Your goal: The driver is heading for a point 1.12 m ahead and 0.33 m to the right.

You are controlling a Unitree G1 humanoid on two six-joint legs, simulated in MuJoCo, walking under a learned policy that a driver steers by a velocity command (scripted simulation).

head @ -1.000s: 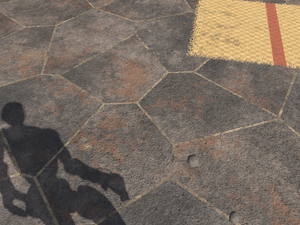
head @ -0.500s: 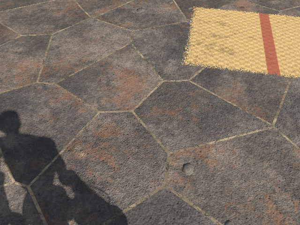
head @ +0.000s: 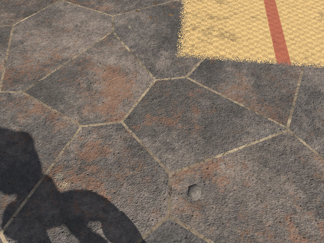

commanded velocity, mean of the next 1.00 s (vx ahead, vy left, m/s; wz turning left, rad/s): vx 0.29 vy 0.00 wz -0.52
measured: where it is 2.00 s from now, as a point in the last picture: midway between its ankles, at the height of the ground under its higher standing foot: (202, 222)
